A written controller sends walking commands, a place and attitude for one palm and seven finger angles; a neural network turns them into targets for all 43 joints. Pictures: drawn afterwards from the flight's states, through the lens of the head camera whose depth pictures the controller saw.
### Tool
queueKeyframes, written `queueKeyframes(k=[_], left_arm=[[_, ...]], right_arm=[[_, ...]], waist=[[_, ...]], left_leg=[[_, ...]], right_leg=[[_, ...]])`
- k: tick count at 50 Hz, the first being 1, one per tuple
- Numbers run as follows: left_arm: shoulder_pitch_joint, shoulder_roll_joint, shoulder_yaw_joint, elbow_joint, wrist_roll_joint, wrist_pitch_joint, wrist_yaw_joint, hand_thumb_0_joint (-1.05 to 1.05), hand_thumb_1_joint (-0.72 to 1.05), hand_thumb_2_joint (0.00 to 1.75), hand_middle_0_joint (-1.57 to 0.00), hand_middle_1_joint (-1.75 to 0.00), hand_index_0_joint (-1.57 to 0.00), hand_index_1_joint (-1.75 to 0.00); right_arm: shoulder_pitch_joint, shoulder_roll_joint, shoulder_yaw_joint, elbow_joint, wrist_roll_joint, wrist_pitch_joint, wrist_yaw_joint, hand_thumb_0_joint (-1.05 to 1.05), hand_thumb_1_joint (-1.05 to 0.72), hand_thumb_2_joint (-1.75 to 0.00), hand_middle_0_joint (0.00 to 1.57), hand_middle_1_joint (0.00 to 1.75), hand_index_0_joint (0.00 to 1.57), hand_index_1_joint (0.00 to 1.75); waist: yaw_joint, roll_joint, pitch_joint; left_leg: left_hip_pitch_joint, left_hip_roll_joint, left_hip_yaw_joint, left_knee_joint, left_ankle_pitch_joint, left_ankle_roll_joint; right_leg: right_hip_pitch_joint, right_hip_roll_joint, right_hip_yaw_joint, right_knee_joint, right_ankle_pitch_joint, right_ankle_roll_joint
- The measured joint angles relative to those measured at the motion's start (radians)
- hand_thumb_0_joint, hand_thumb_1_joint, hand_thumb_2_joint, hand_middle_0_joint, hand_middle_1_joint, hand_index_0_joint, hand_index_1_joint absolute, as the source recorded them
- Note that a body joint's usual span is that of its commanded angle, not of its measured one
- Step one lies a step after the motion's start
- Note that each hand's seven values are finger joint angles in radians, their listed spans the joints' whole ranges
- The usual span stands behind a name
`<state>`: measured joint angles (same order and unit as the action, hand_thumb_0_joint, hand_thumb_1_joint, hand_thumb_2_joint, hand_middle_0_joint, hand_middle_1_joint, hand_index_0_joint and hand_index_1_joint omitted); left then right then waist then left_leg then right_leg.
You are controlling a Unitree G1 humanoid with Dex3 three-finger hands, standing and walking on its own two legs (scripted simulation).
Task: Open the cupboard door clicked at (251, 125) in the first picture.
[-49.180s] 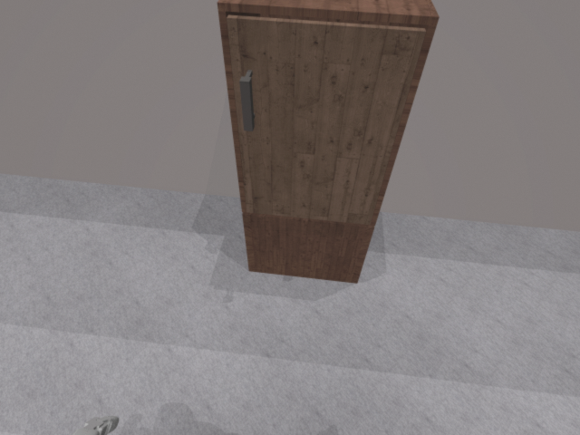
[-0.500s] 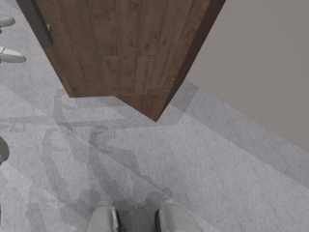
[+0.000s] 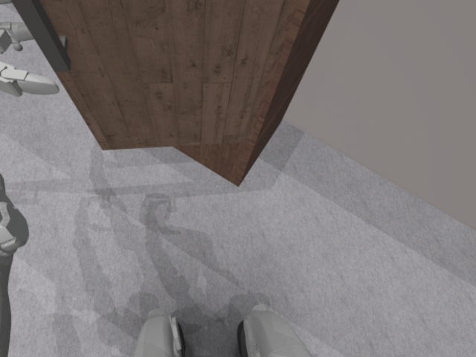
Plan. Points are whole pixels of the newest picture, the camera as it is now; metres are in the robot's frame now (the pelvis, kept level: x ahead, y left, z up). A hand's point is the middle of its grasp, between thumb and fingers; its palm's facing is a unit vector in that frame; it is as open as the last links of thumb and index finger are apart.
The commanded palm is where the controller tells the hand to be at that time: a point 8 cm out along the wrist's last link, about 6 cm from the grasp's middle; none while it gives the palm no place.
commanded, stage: slide the fingers in behind the handle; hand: left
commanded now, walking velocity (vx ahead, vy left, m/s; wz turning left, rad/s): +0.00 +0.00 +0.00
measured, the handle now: (45, 21) +0.61 +0.21 +0.11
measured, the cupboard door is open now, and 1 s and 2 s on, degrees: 39 38 39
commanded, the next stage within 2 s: close the thumb around the handle in 1.06 s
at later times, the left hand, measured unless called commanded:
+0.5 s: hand (50, 46) +0.57 +0.20 +0.10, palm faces +0.02 -1.00 +0.02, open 13.9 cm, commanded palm +0.55 +0.23 +0.10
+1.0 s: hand (61, 45) +0.56 +0.18 +0.11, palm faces +0.01 -1.00 -0.01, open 13.9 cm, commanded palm +0.54 +0.22 +0.10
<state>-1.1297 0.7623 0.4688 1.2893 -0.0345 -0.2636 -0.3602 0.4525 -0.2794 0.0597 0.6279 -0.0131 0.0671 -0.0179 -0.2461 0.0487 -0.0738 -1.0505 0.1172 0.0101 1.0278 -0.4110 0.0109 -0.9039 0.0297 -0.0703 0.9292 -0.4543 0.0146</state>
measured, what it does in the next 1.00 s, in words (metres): stands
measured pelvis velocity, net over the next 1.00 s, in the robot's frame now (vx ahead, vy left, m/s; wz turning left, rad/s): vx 0.01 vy -0.01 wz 0.01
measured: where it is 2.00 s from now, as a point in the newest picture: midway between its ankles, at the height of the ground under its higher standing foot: outside the picture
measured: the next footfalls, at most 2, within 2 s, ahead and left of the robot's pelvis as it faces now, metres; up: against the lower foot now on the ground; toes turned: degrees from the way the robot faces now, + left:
none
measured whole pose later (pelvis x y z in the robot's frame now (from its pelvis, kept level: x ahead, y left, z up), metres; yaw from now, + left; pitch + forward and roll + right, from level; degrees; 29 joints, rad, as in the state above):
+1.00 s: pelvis +0.01 -0.01 +0.00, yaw +1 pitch +24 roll -4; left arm -1.11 0.61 0.42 1.28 -0.04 -0.31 -0.25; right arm 0.45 -0.27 0.04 0.65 -0.03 0.05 0.01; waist -0.23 0.05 -0.08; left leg -1.01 0.11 0.02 1.00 -0.41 0.00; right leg -0.87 0.02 -0.06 0.93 -0.47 0.01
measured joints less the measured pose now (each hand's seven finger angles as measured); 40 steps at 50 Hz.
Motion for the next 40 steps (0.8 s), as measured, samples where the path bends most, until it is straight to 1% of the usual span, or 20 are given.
queueKeyframes(k=[2, 5, 10, 14, 18, 21, 23, 29, 32, 36, 40], left_arm=[[-0.010, -0.009, -0.018, 0.011, -0.007, 0.006, 0.001, -0.01, -0.50, 0.30, -0.30, -1.20, -0.30, -1.21], [-0.031, -0.018, -0.027, 0.032, -0.011, 0.013, 0.002, -0.01, -0.50, 0.30, -0.30, -1.20, -0.30, -1.21], [-0.046, -0.023, -0.030, 0.042, -0.008, 0.003, 0.033, -0.01, -0.50, 0.30, -0.30, -1.20, -0.31, -1.22], [-0.051, -0.037, -0.048, 0.025, -0.006, -0.006, 0.057, -0.01, -0.50, 0.30, -0.30, -1.20, -0.31, -1.23], [-0.044, -0.067, -0.071, 0.009, -0.007, -0.004, 0.055, -0.01, -0.50, 0.30, -0.30, -1.20, -0.30, -1.22], [-0.037, -0.093, -0.063, 0.004, -0.013, 0.001, 0.059, -0.01, -0.50, 0.30, -0.30, -1.20, -0.30, -1.22], [-0.031, -0.106, -0.056, 0.001, -0.013, -0.001, 0.073, -0.01, -0.50, 0.30, -0.30, -1.20, -0.30, -1.22], [-0.023, -0.112, -0.051, 0.001, 0.005, -0.011, 0.114, -0.01, -0.50, 0.30, -0.30, -1.20, -0.31, -1.24], [-0.006, -0.124, -0.069, -0.022, 0.005, -0.019, 0.115, -0.01, -0.50, 0.30, -0.30, -1.20, -0.31, -1.23], [0.003, -0.161, -0.081, -0.032, -0.009, -0.024, 0.107, -0.01, -0.50, 0.30, -0.30, -1.20, -0.31, -1.22], [-0.003, -0.150, -0.050, 0.007, -0.006, -0.012, 0.124, -0.01, -0.50, 0.30, -0.29, -1.20, -0.31, -1.21]], right_arm=[[0.001, 0.002, 0.001, 0.007, 0.001, -0.001, 0.001, 0.00, -0.90, -0.90, 0.20, 0.30, 0.20, 0.30], [-0.001, 0.004, 0.005, 0.013, 0.002, -0.005, 0.000, 0.00, -0.90, -0.90, 0.20, 0.30, 0.20, 0.30], [-0.001, 0.004, 0.001, 0.008, -0.004, -0.019, 0.000, 0.00, -0.90, -0.90, 0.20, 0.30, 0.20, 0.30], [-0.002, 0.005, -0.004, 0.014, -0.010, -0.024, 0.005, 0.00, -0.90, -0.90, 0.20, 0.30, 0.20, 0.30], [-0.002, 0.007, -0.010, 0.024, -0.013, -0.023, 0.011, 0.00, -0.90, -0.90, 0.20, 0.30, 0.20, 0.30], [-0.003, 0.008, -0.012, 0.026, -0.013, -0.023, 0.014, 0.00, -0.90, -0.90, 0.20, 0.30, 0.20, 0.30], [-0.003, 0.008, -0.014, 0.025, -0.015, -0.026, 0.016, 0.00, -0.90, -0.90, 0.20, 0.30, 0.20, 0.30], [-0.005, 0.011, -0.015, 0.023, -0.017, -0.030, 0.024, 0.00, -0.90, -0.90, 0.20, 0.30, 0.20, 0.30], [-0.003, 0.014, -0.021, 0.024, -0.018, -0.029, 0.028, 0.00, -0.90, -0.90, 0.20, 0.30, 0.20, 0.30], [-0.002, 0.015, -0.023, 0.032, -0.016, -0.023, 0.032, 0.00, -0.90, -0.90, 0.20, 0.30, 0.20, 0.30], [-0.006, 0.013, -0.017, 0.024, -0.014, -0.021, 0.030, 0.00, -0.90, -0.90, 0.20, 0.30, 0.20, 0.30]], waist=[[0.003, 0.001, 0.002], [0.001, 0.001, 0.002], [-0.004, 0.001, 0.000], [0.003, 0.001, 0.002], [0.011, 0.000, 0.000], [0.011, -0.001, -0.004], [0.010, 0.000, -0.007], [0.006, -0.001, -0.009], [0.010, 0.002, -0.011], [0.017, 0.005, -0.015], [0.008, 0.006, -0.017]], left_leg=[[0.006, -0.002, -0.003, -0.003, 0.001, 0.000], [0.007, -0.004, -0.006, -0.006, 0.003, -0.001], [-0.003, -0.006, -0.008, -0.002, 0.003, -0.003], [-0.012, -0.009, -0.010, 0.002, 0.003, -0.003], [-0.011, -0.012, -0.010, -0.002, 0.003, -0.004], [-0.005, -0.013, -0.010, -0.005, 0.002, -0.004], [-0.001, -0.012, -0.010, -0.007, 0.001, -0.005], [0.006, -0.011, -0.009, -0.006, -0.003, -0.007], [0.013, -0.011, -0.008, -0.010, -0.003, -0.008], [0.029, -0.013, -0.006, -0.019, -0.002, -0.008], [0.041, -0.012, -0.001, -0.025, -0.002, -0.008]], right_leg=[[0.007, -0.001, -0.003, -0.003, 0.000, 0.000], [0.010, -0.003, -0.006, -0.005, -0.001, -0.002], [-0.001, -0.004, -0.008, 0.002, -0.004, -0.003], [-0.011, -0.007, -0.009, 0.010, -0.008, -0.003], [-0.009, -0.010, -0.010, 0.009, -0.009, -0.004], [-0.003, -0.010, -0.010, 0.005, -0.010, -0.004], [0.001, -0.009, -0.010, 0.003, -0.011, -0.005], [0.006, -0.008, -0.009, 0.005, -0.015, -0.006], [0.013, -0.008, -0.007, 0.001, -0.014, -0.007], [0.028, -0.010, -0.006, -0.006, -0.014, -0.006], [0.036, -0.009, -0.001, -0.008, -0.015, -0.006]])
